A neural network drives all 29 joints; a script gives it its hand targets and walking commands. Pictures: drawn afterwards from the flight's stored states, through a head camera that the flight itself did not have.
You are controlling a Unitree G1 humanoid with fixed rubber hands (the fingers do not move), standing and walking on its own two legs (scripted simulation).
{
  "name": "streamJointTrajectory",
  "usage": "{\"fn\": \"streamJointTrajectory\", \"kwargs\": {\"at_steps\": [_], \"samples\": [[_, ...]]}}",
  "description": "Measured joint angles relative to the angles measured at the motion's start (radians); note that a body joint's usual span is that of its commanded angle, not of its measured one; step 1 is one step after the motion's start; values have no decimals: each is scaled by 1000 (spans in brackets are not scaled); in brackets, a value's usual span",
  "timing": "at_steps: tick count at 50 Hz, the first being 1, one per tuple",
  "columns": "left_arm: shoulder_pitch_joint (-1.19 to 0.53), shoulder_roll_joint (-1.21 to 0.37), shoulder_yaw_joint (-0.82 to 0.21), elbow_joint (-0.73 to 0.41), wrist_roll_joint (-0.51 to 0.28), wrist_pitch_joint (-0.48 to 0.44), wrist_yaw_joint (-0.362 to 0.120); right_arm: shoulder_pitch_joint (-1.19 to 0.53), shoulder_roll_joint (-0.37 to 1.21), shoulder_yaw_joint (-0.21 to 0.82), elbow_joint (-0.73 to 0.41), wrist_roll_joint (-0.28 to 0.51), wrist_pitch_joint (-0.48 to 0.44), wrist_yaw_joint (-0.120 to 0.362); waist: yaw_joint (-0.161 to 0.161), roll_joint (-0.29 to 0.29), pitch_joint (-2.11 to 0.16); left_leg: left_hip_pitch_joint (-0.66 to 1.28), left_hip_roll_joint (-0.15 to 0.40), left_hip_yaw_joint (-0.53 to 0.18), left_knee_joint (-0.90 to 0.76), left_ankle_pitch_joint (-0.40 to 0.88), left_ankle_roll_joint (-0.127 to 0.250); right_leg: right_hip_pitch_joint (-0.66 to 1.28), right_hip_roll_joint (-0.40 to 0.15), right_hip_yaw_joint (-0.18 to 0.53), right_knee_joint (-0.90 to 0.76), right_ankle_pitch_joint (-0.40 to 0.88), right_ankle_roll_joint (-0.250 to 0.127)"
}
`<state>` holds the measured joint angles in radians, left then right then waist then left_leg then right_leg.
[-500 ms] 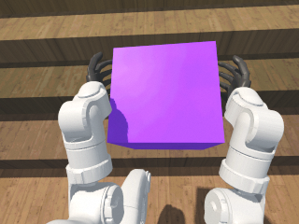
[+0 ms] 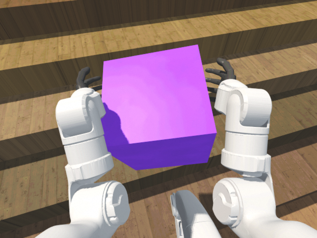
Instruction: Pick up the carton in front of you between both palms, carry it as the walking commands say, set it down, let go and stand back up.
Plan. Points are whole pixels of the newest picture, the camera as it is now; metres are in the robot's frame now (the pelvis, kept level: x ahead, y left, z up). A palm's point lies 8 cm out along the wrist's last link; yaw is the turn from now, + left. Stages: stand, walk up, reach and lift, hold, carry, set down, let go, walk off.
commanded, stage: carry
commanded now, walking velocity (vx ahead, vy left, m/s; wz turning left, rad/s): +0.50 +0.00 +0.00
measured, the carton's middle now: (161, 118) +0.38 -0.04 +0.08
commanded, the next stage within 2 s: none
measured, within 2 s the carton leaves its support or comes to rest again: neither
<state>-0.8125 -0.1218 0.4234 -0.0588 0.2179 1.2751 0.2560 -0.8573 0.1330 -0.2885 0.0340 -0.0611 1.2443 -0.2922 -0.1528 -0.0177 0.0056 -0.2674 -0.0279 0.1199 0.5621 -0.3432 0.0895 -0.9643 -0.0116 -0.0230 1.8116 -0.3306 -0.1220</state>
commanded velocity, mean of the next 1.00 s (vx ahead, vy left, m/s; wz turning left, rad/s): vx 0.03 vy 0.00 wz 0.00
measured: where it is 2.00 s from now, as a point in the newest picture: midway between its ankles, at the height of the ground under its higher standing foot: (158, 155)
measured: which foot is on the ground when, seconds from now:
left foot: down 0.00-0.22, up 0.24-0.46, down 0.48-1.00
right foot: up 0.00-0.16, down 0.18-0.58, up 0.60-0.94, down 0.96-1.00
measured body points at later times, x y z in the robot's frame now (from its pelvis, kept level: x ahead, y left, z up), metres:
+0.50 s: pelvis +0.27 -0.06 +0.16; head +0.34 -0.03 +0.60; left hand +0.64 +0.14 +0.31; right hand +0.67 -0.15 +0.30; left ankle +0.32 +0.04 -0.47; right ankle +0.32 -0.15 -0.57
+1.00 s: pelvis +0.42 -0.07 +0.19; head +0.44 -0.05 +0.64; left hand +0.78 +0.10 +0.31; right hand +0.78 -0.19 +0.30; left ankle +0.29 +0.04 -0.55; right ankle +0.52 -0.17 -0.41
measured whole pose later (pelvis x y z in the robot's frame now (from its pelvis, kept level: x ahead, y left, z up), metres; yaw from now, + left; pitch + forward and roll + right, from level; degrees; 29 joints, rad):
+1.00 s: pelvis +0.42 -0.07 +0.19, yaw +1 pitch +4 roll -5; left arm -0.70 -0.17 0.35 0.06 0.17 1.20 0.26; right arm -0.64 0.17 -0.35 0.01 -0.14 1.24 -0.21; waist 0.03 0.05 -0.03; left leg -0.05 0.09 -0.01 0.35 -0.16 0.02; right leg -0.89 0.01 -0.16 1.31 -0.50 -0.08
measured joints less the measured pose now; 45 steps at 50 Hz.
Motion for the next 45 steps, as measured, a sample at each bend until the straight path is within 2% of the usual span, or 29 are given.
{"fn": "streamJointTrajectory", "kwargs": {"at_steps": [2,4,5,7,9,10,11,12,14,15,16,18,20,21,24,26,28,29,30,33,35,39,41,43,45], "samples": [[-13,22,-17,-5,-21,11,3,-8,10,-12,-13,-16,1,10,15,-11,-21,65,19,-26,-69,-2,-19,-137,-21,-14,141,-124,-7],[-31,31,-34,8,-42,24,7,-5,10,-30,-33,-29,17,23,42,-15,-31,147,49,-51,-146,-7,-46,-254,-44,-26,183,-186,-13],[-38,31,-43,16,-54,30,11,1,6,-42,-45,-32,27,30,63,-12,-33,197,67,-58,-203,0,-58,-291,-59,-43,117,-185,-12],[-56,30,-61,34,-77,43,22,11,-1,-68,-65,-34,47,45,108,-1,-40,292,107,-54,-335,44,-67,-290,-78,-101,-156,-123,-12],[-67,27,-82,69,-104,44,32,32,-2,-104,-83,-43,60,64,164,0,-45,329,140,-15,-363,110,-55,-183,-56,-153,-417,-37,-21],[-63,19,-94,83,-119,38,34,50,-2,-122,-89,-50,62,73,209,5,-41,313,164,4,-300,147,-49,-84,-20,-163,-502,-115,-17],[-61,9,-108,96,-126,33,42,64,-1,-144,-94,-60,62,88,253,2,-28,259,184,10,-161,242,-59,44,10,-165,-657,21,-12],[-60,2,-120,100,-126,23,53,64,-7,-154,-95,-71,61,105,299,19,-3,178,191,-33,75,299,-68,108,39,-172,-729,94,4],[-61,-4,-147,109,-143,-17,74,59,-20,-172,-97,-87,41,136,336,57,48,-65,86,-210,695,194,-81,170,57,-187,-779,56,3],[-53,-8,-161,111,-154,-38,84,70,-19,-180,-112,-93,33,145,347,71,66,-163,28,-249,929,160,-70,209,65,-190,-822,46,4],[-41,-14,-168,104,-163,-51,89,87,-9,-187,-136,-98,28,151,353,78,79,-248,-14,-260,1095,128,-56,252,72,-191,-876,49,9],[-20,-22,-166,71,-179,-64,90,122,22,-188,-197,-108,17,152,349,68,98,-397,-47,-246,1265,79,-28,338,75,-188,-989,70,26],[-4,-24,-165,23,-192,-73,80,147,42,-174,-253,-113,1,152,338,46,115,-513,-32,-220,1286,18,-14,419,67,-178,-1083,89,33],[4,-24,-166,-2,-195,-78,75,154,47,-162,-276,-113,-7,152,330,36,121,-551,-13,-204,1231,-8,-12,456,59,-170,-1121,94,37],[20,-25,-160,-77,-193,-78,58,165,36,-107,-318,-103,-14,150,284,24,110,-554,52,-132,808,33,-7,542,24,-151,-1217,109,48],[29,-24,-154,-102,-176,-59,47,176,27,-68,-311,-95,-10,134,253,-7,68,-424,47,-61,617,44,0,569,-14,-131,-1263,125,55],[28,-20,-139,-97,-157,-30,35,167,12,-47,-283,-81,15,119,214,5,15,-209,25,-38,215,227,-20,569,-30,-133,-1266,187,60],[20,-12,-136,-86,-149,-17,27,159,5,-40,-266,-72,28,110,195,10,-7,-86,13,-29,15,212,-26,561,-35,-128,-1236,208,53],[4,-2,-133,-67,-141,-8,17,148,-3,-34,-251,-66,38,102,166,13,-23,-5,0,-32,-115,159,-25,545,-40,-119,-1162,175,53],[-29,22,-120,6,-98,1,-4,113,-19,-10,-176,-51,59,68,103,36,-60,72,-4,-58,-226,134,-5,434,15,-39,-761,-86,72],[-30,26,-94,39,-72,18,-4,101,-12,0,-127,-48,77,47,78,34,-82,90,-2,-80,-248,158,16,345,56,-15,-519,-159,71],[-29,22,-57,72,-56,38,-1,79,-2,-13,-65,-48,95,35,54,27,-107,119,12,-133,-268,138,26,155,73,-48,-192,-211,69],[-30,20,-50,83,-49,32,-1,69,1,-23,-41,-50,87,35,45,17,-108,138,17,-158,-278,90,-6,50,58,-57,-71,-265,63],[-15,8,-47,95,-44,15,4,82,5,-35,-27,-51,72,38,45,0,-100,155,15,-167,-272,68,-41,-26,28,-47,-58,-307,52],[17,-14,-48,97,-35,-1,12,111,12,-44,-14,-52,57,48,63,-1,-92,193,23,-171,-297,65,-51,-55,-7,-47,-163,-318,46]]}}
